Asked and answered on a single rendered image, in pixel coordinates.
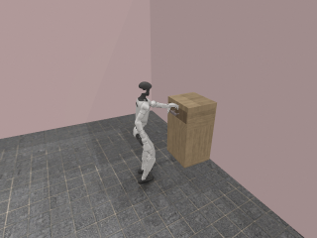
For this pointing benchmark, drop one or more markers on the handle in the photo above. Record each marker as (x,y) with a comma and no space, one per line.
(173,112)

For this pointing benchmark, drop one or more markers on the cabinet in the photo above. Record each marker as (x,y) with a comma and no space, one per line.
(191,143)

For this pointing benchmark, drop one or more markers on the left robot upper arm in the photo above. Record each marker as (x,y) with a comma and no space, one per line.
(152,103)

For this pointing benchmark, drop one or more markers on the robot left shin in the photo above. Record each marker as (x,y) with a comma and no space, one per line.
(144,158)

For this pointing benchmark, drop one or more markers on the robot head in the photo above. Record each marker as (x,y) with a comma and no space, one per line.
(144,86)

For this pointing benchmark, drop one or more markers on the drawer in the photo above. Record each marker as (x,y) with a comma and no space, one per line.
(182,116)

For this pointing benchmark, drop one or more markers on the right robot forearm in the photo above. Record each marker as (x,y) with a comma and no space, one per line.
(142,134)

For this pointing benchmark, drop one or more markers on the left robot hand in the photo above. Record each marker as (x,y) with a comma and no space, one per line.
(172,105)

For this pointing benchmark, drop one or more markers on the right robot hand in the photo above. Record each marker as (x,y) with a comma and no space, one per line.
(147,147)

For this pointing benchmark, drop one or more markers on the right robot upper arm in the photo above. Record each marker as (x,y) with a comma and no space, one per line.
(143,110)

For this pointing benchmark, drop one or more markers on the left robot forearm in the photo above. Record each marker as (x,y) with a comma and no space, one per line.
(161,105)

